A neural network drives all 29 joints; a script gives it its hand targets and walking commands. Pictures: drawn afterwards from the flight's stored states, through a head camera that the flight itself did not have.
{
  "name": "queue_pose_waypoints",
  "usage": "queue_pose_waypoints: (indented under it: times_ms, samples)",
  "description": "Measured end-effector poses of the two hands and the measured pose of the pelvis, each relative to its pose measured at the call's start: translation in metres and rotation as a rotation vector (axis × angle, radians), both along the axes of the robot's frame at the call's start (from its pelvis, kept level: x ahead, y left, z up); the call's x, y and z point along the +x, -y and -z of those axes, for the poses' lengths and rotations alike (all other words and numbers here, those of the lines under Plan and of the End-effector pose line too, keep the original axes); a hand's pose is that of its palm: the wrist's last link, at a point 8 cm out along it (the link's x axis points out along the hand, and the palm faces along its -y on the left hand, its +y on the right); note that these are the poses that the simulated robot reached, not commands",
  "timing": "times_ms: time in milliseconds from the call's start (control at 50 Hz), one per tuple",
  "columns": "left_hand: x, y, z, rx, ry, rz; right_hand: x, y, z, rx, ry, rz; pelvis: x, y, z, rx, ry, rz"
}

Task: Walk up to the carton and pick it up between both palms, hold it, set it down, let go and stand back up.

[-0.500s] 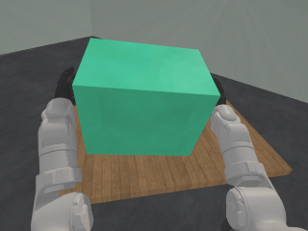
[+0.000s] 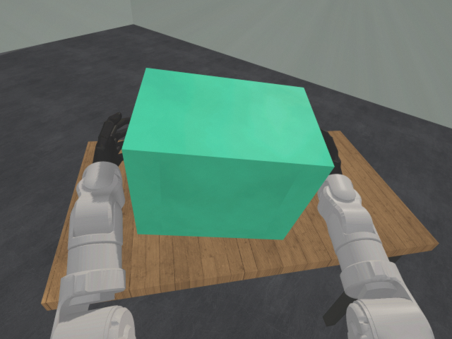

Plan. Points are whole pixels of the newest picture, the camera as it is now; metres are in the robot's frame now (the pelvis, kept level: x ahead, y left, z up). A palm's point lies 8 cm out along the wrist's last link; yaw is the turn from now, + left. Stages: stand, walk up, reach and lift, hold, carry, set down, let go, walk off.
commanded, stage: set down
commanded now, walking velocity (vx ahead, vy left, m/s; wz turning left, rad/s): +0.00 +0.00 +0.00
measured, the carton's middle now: (220, 161) +0.41 -0.01 +0.14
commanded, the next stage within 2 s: none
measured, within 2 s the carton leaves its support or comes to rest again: neither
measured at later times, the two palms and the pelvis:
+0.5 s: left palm (117, 167) +0.39 +0.17 +0.15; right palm (323, 180) +0.37 -0.21 +0.13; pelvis +0.00 +0.00 +0.00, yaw +1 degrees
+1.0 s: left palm (124, 172) +0.41 +0.17 +0.12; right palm (318, 182) +0.39 -0.21 +0.11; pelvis +0.00 +0.00 +0.00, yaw -1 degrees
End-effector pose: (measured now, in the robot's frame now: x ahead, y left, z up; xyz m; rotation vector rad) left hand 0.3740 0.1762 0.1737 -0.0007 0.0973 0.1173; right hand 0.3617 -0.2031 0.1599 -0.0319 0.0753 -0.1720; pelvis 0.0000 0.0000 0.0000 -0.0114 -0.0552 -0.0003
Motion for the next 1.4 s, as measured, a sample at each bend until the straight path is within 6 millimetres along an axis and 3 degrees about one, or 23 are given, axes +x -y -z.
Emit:
queue_pose_waypoints:
  times_ms: [140,300,440,620,1000,1200,1400]
  samples:
    - [0.005,-0.008,-0.006,0.008,-0.015,-0.016,0.010,-0.008,-0.006,0.000,-0.011,-0.011,-0.001,0.000,-0.001,0.004,0.004,-0.007]
    - [0.008,-0.013,0.009,0.011,-0.045,-0.014,0.011,-0.014,0.013,0.008,-0.036,-0.007,-0.003,-0.001,-0.001,0.003,-0.001,-0.024]
    - [0.012,-0.002,0.024,0.012,-0.067,0.006,0.008,-0.002,0.027,0.006,-0.051,0.012,-0.003,-0.002,-0.001,0.002,-0.022,-0.017]
    - [0.022,0.017,0.029,0.009,-0.085,0.023,0.011,0.015,0.030,-0.002,-0.063,0.030,-0.003,0.001,-0.001,0.006,-0.051,0.008]
    - [0.035,0.010,0.057,0.004,-0.123,0.018,0.026,0.009,0.052,-0.009,-0.097,0.027,0.004,0.001,-0.001,0.007,-0.113,0.011]
    - [0.042,0.024,0.078,0.002,-0.160,0.040,0.027,0.022,0.067,-0.007,-0.130,0.047,0.011,0.000,0.000,0.006,-0.147,0.027]
    - [0.050,0.034,0.083,0.004,-0.168,0.043,0.034,0.032,0.072,-0.008,-0.136,0.048,0.012,0.004,0.000,0.011,-0.185,0.037]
